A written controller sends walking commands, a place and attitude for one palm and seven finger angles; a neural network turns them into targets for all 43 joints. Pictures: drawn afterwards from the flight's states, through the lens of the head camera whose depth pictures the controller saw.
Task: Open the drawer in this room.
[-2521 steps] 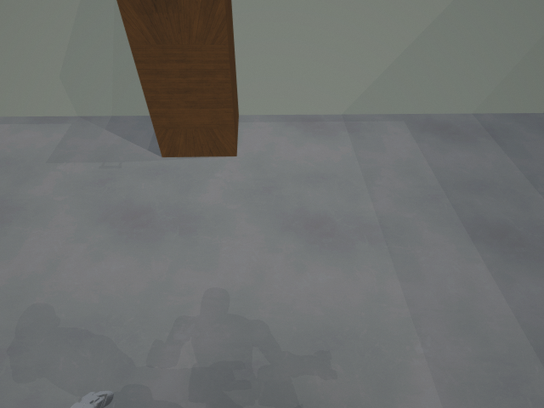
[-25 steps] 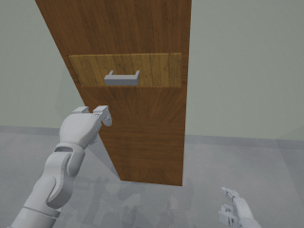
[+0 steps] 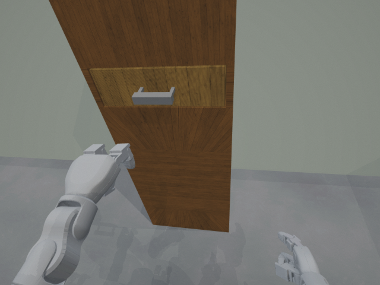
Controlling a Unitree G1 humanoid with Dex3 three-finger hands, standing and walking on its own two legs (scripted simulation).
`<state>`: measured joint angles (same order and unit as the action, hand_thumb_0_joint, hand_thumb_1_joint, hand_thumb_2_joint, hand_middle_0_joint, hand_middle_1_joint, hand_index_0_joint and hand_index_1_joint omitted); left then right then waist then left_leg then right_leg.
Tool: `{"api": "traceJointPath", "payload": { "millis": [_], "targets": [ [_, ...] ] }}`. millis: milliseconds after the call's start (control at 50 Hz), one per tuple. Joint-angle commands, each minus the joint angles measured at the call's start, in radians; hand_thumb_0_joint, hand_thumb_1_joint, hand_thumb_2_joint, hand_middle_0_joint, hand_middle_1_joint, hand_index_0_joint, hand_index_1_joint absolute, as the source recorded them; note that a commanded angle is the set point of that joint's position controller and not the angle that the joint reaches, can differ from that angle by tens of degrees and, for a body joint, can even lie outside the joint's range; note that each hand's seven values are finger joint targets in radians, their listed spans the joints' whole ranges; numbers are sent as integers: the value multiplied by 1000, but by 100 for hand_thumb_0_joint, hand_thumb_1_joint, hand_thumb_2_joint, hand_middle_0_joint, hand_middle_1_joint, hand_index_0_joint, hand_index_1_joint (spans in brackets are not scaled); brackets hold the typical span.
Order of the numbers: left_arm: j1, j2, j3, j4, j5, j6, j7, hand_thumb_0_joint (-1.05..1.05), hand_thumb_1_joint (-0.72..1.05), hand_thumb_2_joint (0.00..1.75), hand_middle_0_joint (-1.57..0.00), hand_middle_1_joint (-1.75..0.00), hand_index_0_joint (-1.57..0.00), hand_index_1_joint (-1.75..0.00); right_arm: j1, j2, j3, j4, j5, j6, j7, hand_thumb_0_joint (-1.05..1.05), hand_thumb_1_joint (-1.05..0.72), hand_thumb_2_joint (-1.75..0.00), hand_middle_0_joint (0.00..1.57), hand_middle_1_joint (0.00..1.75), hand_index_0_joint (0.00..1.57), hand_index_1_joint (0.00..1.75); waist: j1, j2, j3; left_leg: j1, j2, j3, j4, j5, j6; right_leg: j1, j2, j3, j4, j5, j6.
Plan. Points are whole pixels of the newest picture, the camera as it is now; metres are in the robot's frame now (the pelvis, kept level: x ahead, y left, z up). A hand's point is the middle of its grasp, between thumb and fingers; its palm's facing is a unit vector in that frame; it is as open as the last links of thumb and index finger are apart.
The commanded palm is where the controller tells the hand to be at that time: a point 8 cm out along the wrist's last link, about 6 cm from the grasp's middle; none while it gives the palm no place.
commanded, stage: pull the drawer open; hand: left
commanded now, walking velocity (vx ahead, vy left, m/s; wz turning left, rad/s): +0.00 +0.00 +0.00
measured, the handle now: (155, 94) +0.56 +0.19 +0.13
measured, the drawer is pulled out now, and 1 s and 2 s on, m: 0.00 0.00 0.00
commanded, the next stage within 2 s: open the thumb to release the handle in 1.20 s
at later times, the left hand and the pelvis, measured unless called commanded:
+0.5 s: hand (90, 211) +0.20 +0.22 +0.12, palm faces +0.12 -0.11 -0.99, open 4.8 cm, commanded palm +0.16 +0.22 +0.17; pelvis +0.00 +0.01 +0.00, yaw +0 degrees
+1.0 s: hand (79, 238) +0.16 +0.21 +0.11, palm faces +0.10 -0.13 -0.99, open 4.8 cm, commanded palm +0.10 +0.21 +0.17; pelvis +0.00 +0.01 +0.00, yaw -1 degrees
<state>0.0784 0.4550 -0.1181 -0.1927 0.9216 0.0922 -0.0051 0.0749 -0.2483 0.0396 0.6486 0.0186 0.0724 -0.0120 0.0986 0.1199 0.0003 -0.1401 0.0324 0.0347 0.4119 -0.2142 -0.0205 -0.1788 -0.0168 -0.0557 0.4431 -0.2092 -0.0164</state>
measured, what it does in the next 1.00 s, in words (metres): stands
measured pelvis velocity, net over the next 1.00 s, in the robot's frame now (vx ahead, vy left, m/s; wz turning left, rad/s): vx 0.00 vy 0.01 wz -0.01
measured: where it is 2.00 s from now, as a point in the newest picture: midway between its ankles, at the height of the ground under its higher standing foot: outside the picture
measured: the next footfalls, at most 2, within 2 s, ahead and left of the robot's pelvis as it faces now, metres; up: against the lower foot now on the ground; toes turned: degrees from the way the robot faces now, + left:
none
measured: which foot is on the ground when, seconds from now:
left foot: down 0.00-1.00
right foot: down 0.00-1.00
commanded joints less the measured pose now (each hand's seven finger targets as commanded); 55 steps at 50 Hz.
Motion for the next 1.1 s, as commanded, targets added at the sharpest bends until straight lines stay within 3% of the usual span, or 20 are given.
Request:
{"api": "traceJointPath", "payload": {
  "millis": [0, 60, 80, 160, 180, 200, 260, 280, 360, 380, 500, 580, 660, 700, 780, 860, 880, 960, 1020, 1080],
  "targets": [
    [-196, 205, 188, -193, -6, -12, 59, 0, 90, 90, -40, -135, -40, -135, -191, -64, -30, -165, 2, -54, -7, 0, -90, -90, 20, 30, 20, 30, 11, -119, -143, -18, -55, 14, -55, 106, 41, 79, 22, 43, -99, 31, 6],
    [-144, 198, 187, -249, -13, -11, 58, 0, 90, 90, -40, -135, -40, -135, -203, -71, -30, -182, 2, -58, -2, 0, -90, -90, 20, 30, 20, 30, 20, -92, -171, -3, -55, 16, -47, 128, 40, 92, 21, 42, -90, 57, 6],
    [-125, 162, 154, -256, -8, -10, 55, 0, 90, 90, -40, -135, -40, -135, -203, -61, -23, -187, -2, -63, 1, 0, -90, -90, 20, 30, 20, 30, 22, -101, -172, -5, -58, 20, -43, 137, 43, 87, 18, 37, -84, 61, 8],
    [-52, 191, 190, -324, -16, -12, 53, 0, 90, 90, -40, -135, -40, -135, -202, -71, -32, -190, -1, -62, 6, 0, -90, -90, 20, 30, 20, 30, 20, -94, -160, 2, -52, 14, -41, 143, 41, 85, 24, 37, -84, 74, 6],
    [-26, 158, 160, -349, -10, -15, 54, 0, 90, 90, -40, -135, -40, -135, -204, -62, -23, -199, -6, -67, 12, 0, -90, -90, 20, 30, 20, 30, 24, -81, -170, 2, -54, 20, -40, 143, 43, 83, 18, 31, -81, 63, 7],
    [5, 162, 170, -347, -17, -14, 56, 0, 90, 90, -40, -135, -40, -135, -198, -63, -32, -189, -6, -61, 10, 0, -90, -90, 20, 30, 20, 30, 16, -91, -135, 0, -51, 14, -46, 144, 42, 76, 24, 27, -85, 73, 6],
    [24, 175, 183, -407, -11, -15, 66, 0, 90, 90, -40, -135, -40, -135, -203, -72, -30, -201, -4, -64, 14, 0, -90, -90, 20, 30, 20, 30, 18, -79, -137, 2, -46, 10, -38, 135, 38, 66, 26, 29, -85, 58, 6],
    [40, 146, 158, -428, 3, -20, 72, 0, 90, 90, -40, -135, -40, -135, -199, -62, -23, -206, -10, -70, 19, 0, -90, -90, 20, 30, 20, 30, 24, -84, -154, 8, -47, 15, -33, 147, 42, 60, 23, 22, -78, 55, 5],
    [115, 172, 196, -465, -1, -10, 93, 0, 90, 90, -40, -135, -40, -135, -205, -71, -28, -210, -5, -62, 22, 0, -90, -90, 20, 30, 20, 30, 25, -68, -129, 0, -36, 9, -33, 137, 34, 57, 31, 23, -77, 51, 3],
    [113, 134, 162, -465, 12, -10, 97, 0, 90, 90, -40, -135, -40, -135, -199, -58, -20, -211, -12, -67, 27, 0, -90, -90, 20, 30, 20, 30, 27, -79, -140, -4, -41, 14, -28, 138, 37, 49, 23, 16, -72, 36, 4],
    [154, 141, 162, -447, 14, 22, 91, 0, 90, 90, -40, -135, -40, -135, -202, -61, -25, -198, -9, -48, 29, 0, -90, -90, 20, 30, 20, 30, 16, -89, -83, -8, -32, 10, -39, 117, 36, 34, 31, 16, -83, 27, 6],
    [195, 101, 112, -516, 20, 29, 79, 0, 90, 90, -40, -135, -40, -135, -211, -58, -11, -229, -8, -55, 36, 0, -90, -90, 20, 30, 20, 30, 26, -70, -134, -2, -31, 15, -28, 132, 39, 47, 28, 8, -62, 30, 8],
    [303, 161, 180, -552, 0, 41, 84, 0, 90, 90, -40, -135, -40, -135, -215, -78, -15, -248, 2, -43, 32, 0, -90, -90, 20, 30, 20, 30, 31, -83, -113, -14, -15, 17, -17, 129, 34, 57, 31, 15, -68, 54, 15],
    [309, 155, 183, -530, 12, 35, 90, 0, 90, 90, -40, -135, -40, -135, -200, -69, -12, -234, -5, -38, 35, 0, -90, -90, 20, 30, 20, 30, 26, -96, -77, -24, -15, 19, -22, 132, 33, 40, 31, 12, -72, 43, 13],
    [379, 118, 153, -609, 14, 29, 105, 0, 90, 90, -40, -135, -40, -135, -193, -69, -7, -267, -5, -47, 45, 0, -90, -90, 20, 30, 20, 30, 34, -75, -109, -18, -14, 25, 0, 128, 35, 29, 27, 9, -61, 22, 15],
    [411, 147, 180, -628, -1, 32, 115, 0, 90, 90, -40, -135, -40, -135, -200, -86, -15, -273, 2, -46, 41, 0, -90, -90, 20, 30, 20, 30, 23, -64, -62, -21, -7, 20, 7, 93, 32, 2, 29, 25, -76, 4, 19],
    [416, 132, 166, -632, 14, 25, 117, 0, 90, 90, -40, -135, -40, -135, -177, -76, -10, -275, -7, -53, 45, 0, -90, -90, 20, 30, 20, 30, 30, -89, -86, -19, -12, 24, 15, 108, 37, -3, 23, 20, -69, -8, 19],
    [473, 150, 179, -659, -2, 26, 125, 0, 90, 90, -40, -135, -40, -135, -189, -92, -17, -289, 3, -53, 40, 0, -90, -90, 20, 30, 20, 30, 27, -57, -67, -15, -3, 23, 20, 78, 35, -12, 24, 31, -78, -19, 22],
    [515, 148, 179, -650, 2, 10, 131, 0, 90, 90, -40, -135, -40, -135, -163, -90, -17, -288, -9, -55, 40, 0, -90, -90, 20, 30, 20, 30, 35, -100, -64, -24, -10, 27, 23, 81, 38, -17, 17, 27, -82, -33, 26],
    [454, 138, 169, -668, 20, 8, 139, 0, 90, 90, -40, -135, -40, -135, -163, -77, -11, -288, -12, -66, 44, 0, -90, -90, 20, 30, 20, 30, 25, -92, -49, -28, -11, 22, 27, 54, 37, -56, 16, 33, -81, -93, 22]
  ]
}}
